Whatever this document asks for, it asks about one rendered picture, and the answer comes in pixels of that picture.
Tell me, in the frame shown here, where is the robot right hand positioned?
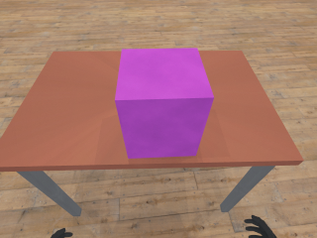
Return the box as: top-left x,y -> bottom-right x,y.
244,215 -> 277,238

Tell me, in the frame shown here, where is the robot left hand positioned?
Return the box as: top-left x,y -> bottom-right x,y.
51,228 -> 73,238

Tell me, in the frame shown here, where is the table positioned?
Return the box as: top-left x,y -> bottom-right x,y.
0,51 -> 304,217

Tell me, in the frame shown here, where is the carton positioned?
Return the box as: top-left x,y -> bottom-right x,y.
115,48 -> 214,159

